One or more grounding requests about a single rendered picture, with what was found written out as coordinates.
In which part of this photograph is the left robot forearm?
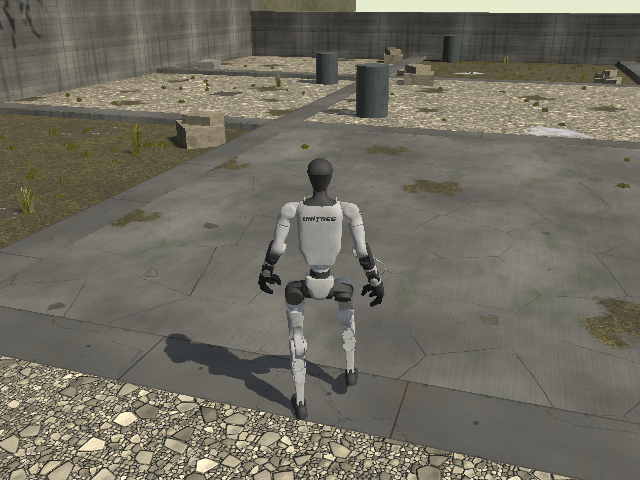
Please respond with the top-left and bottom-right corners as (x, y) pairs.
(261, 240), (280, 277)

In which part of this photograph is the left robot upper arm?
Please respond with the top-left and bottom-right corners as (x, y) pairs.
(270, 201), (299, 256)

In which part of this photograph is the robot left shin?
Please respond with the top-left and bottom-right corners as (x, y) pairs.
(289, 340), (306, 406)

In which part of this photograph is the robot left hand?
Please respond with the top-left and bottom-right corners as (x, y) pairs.
(258, 273), (281, 294)

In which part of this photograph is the humanoid robot torso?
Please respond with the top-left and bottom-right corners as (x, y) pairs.
(297, 197), (344, 300)

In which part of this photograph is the right robot forearm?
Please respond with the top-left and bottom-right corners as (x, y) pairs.
(359, 242), (381, 287)

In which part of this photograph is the robot right hand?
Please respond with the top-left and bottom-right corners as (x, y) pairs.
(361, 281), (385, 307)

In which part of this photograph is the right robot upper arm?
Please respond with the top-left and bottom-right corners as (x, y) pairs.
(341, 202), (368, 258)

